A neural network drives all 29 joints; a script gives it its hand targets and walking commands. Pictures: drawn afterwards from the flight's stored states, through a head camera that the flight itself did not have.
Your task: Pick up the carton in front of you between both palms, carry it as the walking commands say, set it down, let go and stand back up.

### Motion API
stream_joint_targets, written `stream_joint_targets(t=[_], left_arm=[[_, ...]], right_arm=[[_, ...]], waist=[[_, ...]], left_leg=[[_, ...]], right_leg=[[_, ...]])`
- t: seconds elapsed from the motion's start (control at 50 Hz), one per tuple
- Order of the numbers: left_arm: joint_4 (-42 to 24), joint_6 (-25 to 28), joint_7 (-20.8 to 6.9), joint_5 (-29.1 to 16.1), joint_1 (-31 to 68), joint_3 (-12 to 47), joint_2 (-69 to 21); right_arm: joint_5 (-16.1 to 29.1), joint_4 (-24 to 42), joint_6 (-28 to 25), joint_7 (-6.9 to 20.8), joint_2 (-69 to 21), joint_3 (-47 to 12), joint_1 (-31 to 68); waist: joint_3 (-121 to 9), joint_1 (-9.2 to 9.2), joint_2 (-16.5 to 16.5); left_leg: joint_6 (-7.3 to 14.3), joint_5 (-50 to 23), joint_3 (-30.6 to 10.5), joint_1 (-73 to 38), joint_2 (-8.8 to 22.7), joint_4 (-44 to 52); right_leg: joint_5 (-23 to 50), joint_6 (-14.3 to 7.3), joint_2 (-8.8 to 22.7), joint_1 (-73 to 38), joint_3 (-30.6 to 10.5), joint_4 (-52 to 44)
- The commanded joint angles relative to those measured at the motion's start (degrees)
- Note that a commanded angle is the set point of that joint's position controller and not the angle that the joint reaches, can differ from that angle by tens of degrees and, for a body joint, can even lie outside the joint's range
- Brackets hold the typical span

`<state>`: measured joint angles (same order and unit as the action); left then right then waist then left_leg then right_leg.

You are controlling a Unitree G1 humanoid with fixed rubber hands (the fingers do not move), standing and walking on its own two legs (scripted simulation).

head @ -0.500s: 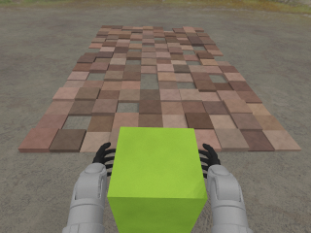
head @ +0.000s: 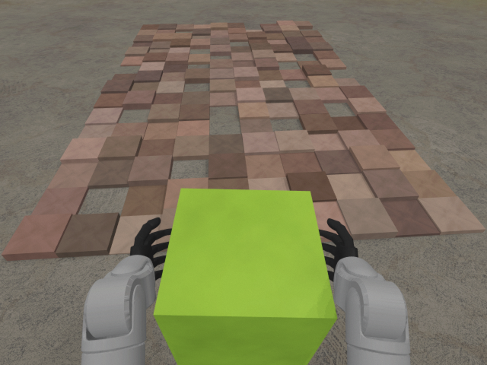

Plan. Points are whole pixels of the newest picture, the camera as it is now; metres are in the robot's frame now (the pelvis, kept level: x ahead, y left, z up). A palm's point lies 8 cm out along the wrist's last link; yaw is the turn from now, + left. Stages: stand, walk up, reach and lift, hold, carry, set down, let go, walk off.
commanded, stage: carry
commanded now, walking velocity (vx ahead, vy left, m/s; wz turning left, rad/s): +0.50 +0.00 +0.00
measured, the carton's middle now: (243, 284) +0.28 +0.00 +0.02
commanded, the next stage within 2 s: none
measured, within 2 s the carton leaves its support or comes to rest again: neither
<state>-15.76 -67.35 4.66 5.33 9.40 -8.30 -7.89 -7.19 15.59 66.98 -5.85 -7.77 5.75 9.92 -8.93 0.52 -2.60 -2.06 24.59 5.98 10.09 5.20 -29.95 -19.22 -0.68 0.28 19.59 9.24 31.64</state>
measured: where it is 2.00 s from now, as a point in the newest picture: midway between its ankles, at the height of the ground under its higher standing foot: (236, 199)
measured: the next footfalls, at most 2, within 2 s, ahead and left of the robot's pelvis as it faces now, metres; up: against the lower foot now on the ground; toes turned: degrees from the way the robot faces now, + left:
left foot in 0.32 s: +0.37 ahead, +0.11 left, +0.00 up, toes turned +11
right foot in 0.84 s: +0.71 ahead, -0.05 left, +0.00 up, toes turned -8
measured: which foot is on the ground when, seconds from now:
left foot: down 0.00-0.00, up 0.02-0.30, down 0.32-0.88, up 0.90-1.00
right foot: down 0.00-0.36, up 0.38-0.82, down 0.84-1.00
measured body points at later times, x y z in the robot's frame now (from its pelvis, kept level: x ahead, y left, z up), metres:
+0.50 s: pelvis +0.30 +0.05 +0.01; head +0.31 +0.05 +0.46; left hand +0.59 +0.18 +0.07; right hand +0.57 -0.12 +0.07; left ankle +0.33 +0.10 -0.73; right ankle +0.20 -0.07 -0.64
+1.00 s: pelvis +0.62 +0.00 -0.01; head +0.69 +0.00 +0.44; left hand +1.01 +0.18 +0.14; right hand +1.04 -0.13 +0.14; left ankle +0.50 +0.12 -0.61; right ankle +0.67 -0.05 -0.73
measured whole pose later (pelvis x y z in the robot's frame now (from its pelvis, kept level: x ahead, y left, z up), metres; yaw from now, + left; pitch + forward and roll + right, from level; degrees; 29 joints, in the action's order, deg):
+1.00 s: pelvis +0.62 +0.00 -0.01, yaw +1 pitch +5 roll +0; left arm 2.9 -76.7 9.6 0.2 50.5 -12.6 2.4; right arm -0.9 -4.1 76.3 -8.5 4.0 14.5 51.9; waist 3.9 -3.6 -0.6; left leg 4.5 22.5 0.9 29.9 0.7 -77.7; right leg -13.0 -6.8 -0.7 26.2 11.1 33.8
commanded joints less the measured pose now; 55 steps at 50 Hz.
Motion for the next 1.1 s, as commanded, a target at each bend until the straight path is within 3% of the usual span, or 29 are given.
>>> stream_joint_targets(t=[0.0, 0.02, 0.04, 0.06, 0.08, 0.1, 0.16, 0.22, 0.26, 0.28, 0.3, 0.32, 0.34, 0.36, 0.42, 0.48, 0.62, 0.68, 0.74, 0.78, 0.8, 0.82, 0.84, 0.86, 0.88, 0.9, 0.92, 0.94, 1.08], left_arm=[[-3.75, -0.77, -13.99, -21.27, 24.21, 41.74, -50.97], [-3.89, -0.80, -13.47, -20.33, 25.94, 40.48, -50.92], [-5.71, -1.43, -13.05, -20.64, 26.90, 40.63, -50.64], [-6.78, -1.95, -12.68, -21.02, 27.46, 41.05, -50.61], [-7.46, -2.29, -12.47, -21.28, 27.55, 41.35, -50.38], [-8.06, -2.55, -12.48, -21.70, 27.81, 41.91, -50.35], [-7.77, -2.96, -13.44, -22.85, 26.61, 42.87, -50.23], [-7.59, -2.90, -14.71, -23.63, 25.77, 43.32, -49.74], [-7.64, -2.73, -15.21, -23.82, 25.09, 43.36, -49.52], [-8.02, -2.69, -15.40, -23.76, 25.19, 43.34, -49.24], [-8.32, -2.63, -15.57, -23.54, 25.90, 43.42, -48.68], [-8.18, -2.60, -15.79, -23.24, 27.34, 43.25, -47.51], [-9.01, -3.01, -15.85, -23.82, 29.26, 43.91, -48.07], [-7.79, -2.86, -15.77, -23.59, 30.06, 44.24, -47.96], [-5.91, -1.19, -15.34, -22.89, 31.57, 44.37, -51.02], [-2.38, 0.53, -14.11, -20.99, 29.69, 43.69, -51.60], [0.94, 2.06, -11.36, -19.85, 38.14, 43.04, -46.61], [-0.56, 0.79, -10.34, -22.50, 47.50, 42.52, -43.89], [0.09, -1.58, -9.16, -24.48, 56.29, 39.79, -40.37], [2.98, -3.35, -8.44, -24.86, 60.61, 36.71, -37.91], [5.38, -4.11, -8.29, -24.99, 62.47, 34.87, -37.01], [7.13, -4.80, -8.22, -25.37, 64.66, 33.18, -36.48], [8.95, -5.61, -8.16, -25.69, 67.16, 31.50, -36.05], [10.90, -6.01, -8.14, -25.73, 71.36, 29.96, -34.65], [11.56, -6.76, -8.34, -27.64, 74.50, 30.07, -37.47], [11.08, -7.03, -8.55, -29.19, 78.09, 29.85, -40.25], [10.40, -7.35, -8.79, -30.61, 82.16, 30.27, -42.57], [9.84, -7.59, -9.02, -31.87, 85.79, 29.90, -45.05], [13.81, -9.17, -9.96, -29.41, 88.27, 24.32, -52.30]], right_arm=[[24.36, 8.22, 1.88, 14.79, -50.40, -40.73, 28.10], [25.96, 9.55, 2.72, 15.30, -50.00, -41.98, 31.84], [26.66, 8.79, 3.11, 15.69, -49.94, -42.32, 31.81], [27.02, 7.85, 3.25, 15.94, -49.75, -41.73, 30.66], [27.08, 6.66, 3.30, 15.94, -50.08, -41.28, 29.18], [26.66, 5.57, 3.24, 15.77, -50.38, -40.72, 27.46], [24.06, 3.75, 2.91, 14.76, -50.99, -39.51, 23.14], [21.63, 3.79, 2.53, 13.93, -51.27, -38.68, 21.08], [20.81, 4.08, 2.29, 13.78, -51.16, -38.56, 20.46], [20.60, 3.93, 2.14, 13.82, -51.28, -38.56, 19.89], [20.67, 4.28, 2.03, 13.98, -51.03, -38.66, 20.57], [20.71, 4.53, 2.09, 14.13, -50.78, -38.63, 21.45], [20.11, 2.62, 1.77, 14.35, -49.69, -38.09, 22.04], [21.47, 2.85, 1.68, 14.62, -51.07, -38.84, 23.12], [24.50, 4.34, 0.49, 15.17, -53.99, -41.49, 29.57], [26.12, 3.25, -0.43, 15.75, -53.50, -43.12, 31.73], [27.01, -1.28, -1.45, 15.83, -46.78, -41.19, 39.25], [28.10, -1.31, -0.48, 14.50, -43.41, -38.95, 46.30], [29.34, -2.62, 1.67, 12.69, -40.19, -36.19, 54.59], [29.78, -5.17, 3.39, 11.59, -38.72, -34.41, 59.61], [30.16, -6.74, 4.29, 11.19, -38.43, -33.44, 63.12], [30.24, -8.30, 5.14, 10.78, -38.02, -32.47, 65.72], [30.18, -9.76, 5.91, 10.43, -37.94, -31.41, 69.48], [30.58, -10.79, 6.80, 9.94, -39.79, -29.93, 71.69], [30.53, -11.59, 7.35, 9.33, -39.31, -28.58, 76.03], [30.63, -11.72, 7.83, 8.97, -40.45, -27.61, 79.40], [30.48, -11.92, 7.99, 8.65, -42.27, -26.31, 81.87], [29.80, -13.00, 8.32, 8.29, -43.57, -24.66, 83.20], [22.62, -21.00, 9.25, 7.82, -48.82, -18.65, 80.05]], waist=[[-12.18, -2.62, 14.53], [-9.53, -2.52, 22.82], [-7.52, -2.37, 15.14], [-7.68, -2.56, 9.50], [-8.57, -2.54, 6.09], [-8.21, -2.59, 5.25], [-6.98, -2.31, 8.64], [-3.97, -1.80, 11.20], [-5.48, -1.15, 12.79], [-8.06, -0.26, 12.47], [-10.87, 0.74, 10.41], [-12.74, 2.32, 5.44], [-14.27, 1.31, -11.45], [-13.24, 0.96, -9.66], [-10.49, 0.53, 2.15], [-11.19, 0.10, -0.95], [-5.82, 1.22, -3.96], [-3.84, 2.92, -4.81], [-2.85, 2.91, -5.27], [-6.18, 0.85, -6.39], [-10.40, -2.08, -5.65], [-15.47, -5.23, -1.09], [-19.72, -6.87, 7.30], [-24.50, -4.67, 24.05], [-23.91, -4.64, 19.06], [-22.33, -5.10, 15.57], [-20.47, -4.67, 8.49], [-20.09, -4.16, 5.89], [-20.62, -4.98, 8.45]], left_leg=[[0.38, -10.53, 6.10, 18.23, -0.03, -19.83], [0.20, 4.90, 3.53, 33.74, -4.48, -26.34], [1.96, 8.54, -0.92, 39.29, -1.76, -31.73], [2.73, 8.10, -1.87, 40.71, -0.16, -34.26], [3.14, 6.00, -2.17, 41.52, 0.71, -32.11], [3.00, 3.54, -1.40, 41.47, 0.91, -28.40], [2.11, -5.39, 2.18, 36.27, -1.28, -18.35], [2.57, -15.13, 7.21, 21.72, -4.86, -3.66], [3.47, -21.42, 10.92, 7.19, -7.39, -0.18], [3.98, -21.69, 12.57, -1.60, -8.73, 1.27], [4.10, -17.48, 11.84, -11.50, -8.06, 1.31], [4.23, -8.92, 1.32, -19.76, -0.16, 2.41], [12.30, 1.96, -32.16, -24.29, 17.14, 14.65], [16.08, -0.22, -39.28, -23.37, 20.18, 19.15], [12.43, -13.49, -22.64, -12.81, 15.73, 17.68], [10.06, -15.64, -12.74, -9.93, 12.36, 18.63], [9.96, -29.94, -2.78, -14.62, 8.46, 17.38], [10.83, -33.64, -1.30, -15.57, 7.14, 15.60], [10.97, -37.98, -0.08, -15.65, 7.09, 13.01], [9.56, -50.86, 2.28, -16.09, 6.97, 5.34], [7.98, -54.65, 5.17, -13.92, 5.38, -4.34], [6.50, -48.08, 6.69, -7.81, 2.72, -17.39], [5.94, -30.22, 4.67, 2.99, 0.26, -31.31], [3.56, 2.64, -0.03, 22.31, -10.17, -47.31], [5.37, 3.57, -7.00, 28.54, -7.96, -55.66], [6.73, 1.49, -7.51, 31.73, -5.95, -57.18], [7.16, -0.91, -7.66, 32.78, -4.23, -54.74], [7.24, -2.83, -7.74, 33.04, -2.81, -51.18], [5.37, -5.62, -2.84, 42.08, -2.07, -40.36]], right_leg=[[2.33, -4.78, 13.97, -28.38, -23.39, -18.32], [17.16, -11.75, 21.94, -36.91, -36.62, -17.05], [26.09, -14.21, 23.99, -37.83, -35.60, -14.96], [32.31, -13.73, 23.10, -38.04, -31.41, -13.27], [30.64, -11.46, 22.04, -38.91, -27.56, -13.53], [31.57, -9.17, 20.55, -38.86, -23.75, -14.60], [36.47, -6.46, 15.76, -35.73, -13.35, -15.83], [38.17, -4.60, 11.75, -24.17, -4.09, -16.68], [47.55, -2.94, 11.49, -18.21, -0.19, -10.53], [48.56, -1.63, 10.52, -15.41, 2.55, -3.94], [42.51, -0.62, 8.90, -10.41, 3.32, 5.01], [27.42, 0.12, 7.16, -2.01, 2.73, 17.33], [1.21, 2.36, -1.15, 11.61, 0.96, 34.00], [-7.41, 0.75, -0.05, 17.19, -7.29, 42.60], [-0.36, -1.53, 7.04, 17.00, -9.89, 40.20], [3.76, -0.94, 6.65, 14.37, -7.13, 31.13], [12.56, -0.06, 4.30, 20.51, -1.11, 11.92], [15.02, -1.49, 2.96, 20.74, 1.07, 7.49], [17.44, -3.77, 1.85, 17.02, 1.51, 3.69], [15.63, -5.28, -0.53, 8.20, 3.18, 2.18], [15.01, -5.29, -3.34, -2.39, 5.36, -0.01], [13.08, -4.79, -3.28, -15.20, 4.64, -1.83], [7.78, -5.30, 8.63, -25.85, -11.84, -1.28], [5.25, -15.44, 21.47, -36.83, -42.50, -11.09], [7.57, -17.21, 21.66, -37.65, -42.24, -11.92], [14.52, -16.07, 19.10, -35.41, -36.35, -9.35], [20.66, -13.93, 17.80, -32.01, -30.33, -7.59], [23.35, -12.63, 16.69, -29.63, -26.43, -7.39], [38.35, -11.85, 14.22, -34.34, -16.18, -5.68]])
